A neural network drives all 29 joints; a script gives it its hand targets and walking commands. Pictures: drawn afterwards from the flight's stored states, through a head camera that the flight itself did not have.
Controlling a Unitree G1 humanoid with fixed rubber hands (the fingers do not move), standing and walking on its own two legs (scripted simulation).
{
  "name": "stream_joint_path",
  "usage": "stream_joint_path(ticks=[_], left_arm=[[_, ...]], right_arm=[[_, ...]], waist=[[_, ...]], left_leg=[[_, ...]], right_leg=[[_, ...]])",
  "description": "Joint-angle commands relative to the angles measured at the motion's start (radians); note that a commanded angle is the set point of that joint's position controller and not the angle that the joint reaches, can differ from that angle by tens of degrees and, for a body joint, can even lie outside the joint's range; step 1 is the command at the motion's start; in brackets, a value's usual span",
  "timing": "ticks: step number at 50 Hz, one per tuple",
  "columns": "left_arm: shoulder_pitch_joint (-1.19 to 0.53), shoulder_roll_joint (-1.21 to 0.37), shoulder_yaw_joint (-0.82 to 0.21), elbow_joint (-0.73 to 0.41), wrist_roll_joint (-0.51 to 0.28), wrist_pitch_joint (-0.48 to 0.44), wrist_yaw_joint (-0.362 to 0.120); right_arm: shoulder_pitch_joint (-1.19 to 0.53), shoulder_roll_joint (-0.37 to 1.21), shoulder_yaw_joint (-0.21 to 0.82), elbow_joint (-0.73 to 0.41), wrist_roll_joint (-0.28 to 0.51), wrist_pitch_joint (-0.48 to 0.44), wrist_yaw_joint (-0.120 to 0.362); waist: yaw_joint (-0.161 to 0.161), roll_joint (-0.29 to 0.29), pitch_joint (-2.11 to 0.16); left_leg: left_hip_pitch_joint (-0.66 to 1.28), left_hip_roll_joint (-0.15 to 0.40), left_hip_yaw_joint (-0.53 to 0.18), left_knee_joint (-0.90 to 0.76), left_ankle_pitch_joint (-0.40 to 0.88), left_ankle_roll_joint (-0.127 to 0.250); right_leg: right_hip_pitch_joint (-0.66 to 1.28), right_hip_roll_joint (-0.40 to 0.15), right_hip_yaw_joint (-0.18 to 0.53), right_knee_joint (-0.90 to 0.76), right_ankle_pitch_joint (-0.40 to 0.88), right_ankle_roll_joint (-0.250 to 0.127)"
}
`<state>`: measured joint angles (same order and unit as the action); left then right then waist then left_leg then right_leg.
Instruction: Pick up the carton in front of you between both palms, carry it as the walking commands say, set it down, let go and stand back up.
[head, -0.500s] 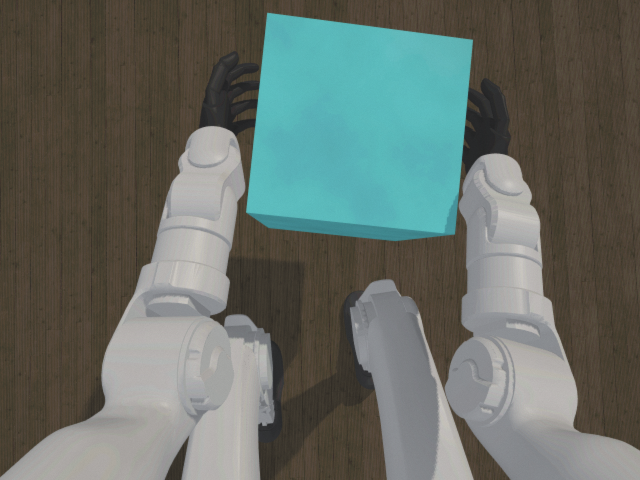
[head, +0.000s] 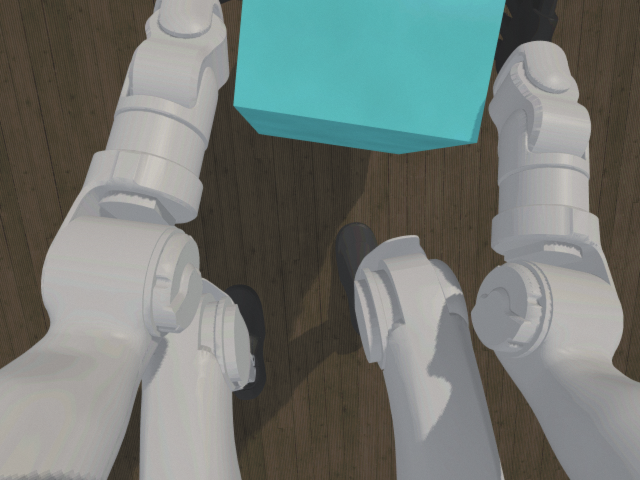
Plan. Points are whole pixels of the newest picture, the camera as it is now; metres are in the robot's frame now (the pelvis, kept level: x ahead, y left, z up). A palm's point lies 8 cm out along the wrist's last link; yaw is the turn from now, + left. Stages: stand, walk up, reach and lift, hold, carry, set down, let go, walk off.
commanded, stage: set down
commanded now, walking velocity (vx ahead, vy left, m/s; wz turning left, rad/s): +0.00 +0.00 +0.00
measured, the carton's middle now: (353, 45) +0.52 -0.15 -0.24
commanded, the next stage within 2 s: none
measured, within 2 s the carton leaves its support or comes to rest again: rests again in 1.18 s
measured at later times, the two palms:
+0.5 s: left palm (205, 11) +0.57 +0.00 -0.20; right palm (508, 48) +0.47 -0.29 -0.18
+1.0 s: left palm (213, 15) +0.57 -0.01 -0.21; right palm (512, 51) +0.47 -0.31 -0.20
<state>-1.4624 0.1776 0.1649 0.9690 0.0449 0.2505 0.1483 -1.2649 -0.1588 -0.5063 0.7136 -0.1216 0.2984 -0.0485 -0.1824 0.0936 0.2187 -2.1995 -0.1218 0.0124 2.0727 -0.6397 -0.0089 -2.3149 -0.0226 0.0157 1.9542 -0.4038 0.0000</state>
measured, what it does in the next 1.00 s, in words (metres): stands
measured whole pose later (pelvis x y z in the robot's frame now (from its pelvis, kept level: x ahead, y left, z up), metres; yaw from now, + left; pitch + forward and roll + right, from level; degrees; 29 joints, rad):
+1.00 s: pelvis +0.00 +0.01 -0.03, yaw -1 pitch +39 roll -2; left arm -1.58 0.18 0.14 1.11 0.11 0.19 0.05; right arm -1.36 -0.30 -0.58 0.99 -0.09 0.19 0.07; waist -0.19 0.03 0.36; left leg -2.23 -0.15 0.00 2.22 -0.67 0.00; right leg -2.32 -0.05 -0.01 2.08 -0.44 0.01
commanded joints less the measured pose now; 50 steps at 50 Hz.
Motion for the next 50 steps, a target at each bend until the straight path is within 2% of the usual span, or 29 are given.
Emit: stream_joint_path(ticks=[1,3,5,7,18,22,29,33,44,48,50], left_arm=[[-0.579,-0.877,-0.367,-0.136,-0.143,-0.052,-0.221],[-0.586,-0.857,-0.367,-0.138,-0.143,-0.059,-0.218],[-0.581,-0.855,-0.359,-0.127,-0.128,-0.057,-0.213],[-0.551,-0.857,-0.339,-0.103,-0.11,-0.059,-0.212],[-0.56,-0.852,-0.324,-0.055,-0.114,-0.077,-0.236],[-0.571,-0.833,-0.318,-0.042,-0.113,-0.084,-0.231],[-0.565,-0.785,-0.306,-0.02,-0.09,-0.087,-0.217],[-0.534,-0.75,-0.274,0.014,-0.066,-0.083,-0.223],[-0.452,-0.636,-0.193,0.089,0.013,-0.08,-0.232],[-0.419,-0.597,-0.169,0.111,0.044,-0.077,-0.232],[-0.412,-0.575,-0.163,0.117,0.055,-0.077,-0.232]], right_arm=[[-0.666,0.752,0.455,-0.096,0.176,-0.054,0.253],[-0.686,0.756,0.46,-0.098,0.199,-0.052,0.263],[-0.7,0.756,0.457,-0.09,0.215,-0.05,0.275],[-0.686,0.749,0.45,-0.065,0.215,-0.05,0.282],[-0.621,0.709,0.329,0.063,0.157,-0.07,0.29],[-0.632,0.683,0.302,0.083,0.155,-0.081,0.295],[-0.64,0.633,0.267,0.128,0.159,-0.094,0.31],[-0.609,0.595,0.234,0.178,0.127,-0.094,0.31],[-0.564,0.531,0.176,0.237,0.083,-0.102,0.304],[-0.555,0.503,0.166,0.252,0.081,-0.105,0.297],[-0.539,0.483,0.154,0.264,0.076,-0.106,0.29]], waist=[[-0.114,0.017,-1.317],[-0.108,0.024,-1.307],[-0.092,0.063,-1.263],[-0.079,0.075,-1.211],[-0.137,0.124,-1.048],[-0.138,0.147,-1.021],[-0.121,0.171,-0.96],[-0.117,0.15,-0.861],[-0.064,0.103,-0.708],[-0.042,0.097,-0.67],[-0.041,0.101,-0.652]], left_leg=[[0.3,-0.082,0.021,-0.16,0.227,0.012],[0.319,-0.079,0.016,-0.147,0.238,0.02],[0.319,-0.076,0.021,-0.137,0.241,0.023],[0.293,-0.074,0.022,-0.132,0.232,0.024],[0.241,-0.07,-0.004,-0.118,0.203,0.022],[0.273,-0.066,-0.016,-0.114,0.23,0.021],[0.318,-0.055,-0.036,-0.108,0.251,0.025],[0.29,-0.05,-0.047,-0.11,0.22,0.029],[0.213,-0.043,-0.043,-0.092,0.176,0.037],[0.201,-0.039,-0.041,-0.083,0.165,0.038],[0.193,-0.035,-0.041,-0.081,0.154,0.036]], right_leg=[[1.03,0.081,-0.064,-0.035,0.43,0.047],[0.991,0.084,-0.064,-0.019,0.431,0.046],[0.937,0.086,-0.058,-0.015,0.421,0.041],[0.908,0.087,-0.051,-0.01,0.413,0.039],[0.751,0.076,-0.06,0.014,0.359,0.02],[0.676,0.069,-0.063,0.028,0.352,0.016],[0.564,0.064,-0.062,0.046,0.308,0.016],[0.512,0.065,-0.06,0.047,0.254,0.012],[0.493,0.069,-0.029,0.052,0.207,0.01],[0.492,0.07,-0.018,0.055,0.195,0.01],[0.496,0.068,-0.014,0.055,0.188,0.01]])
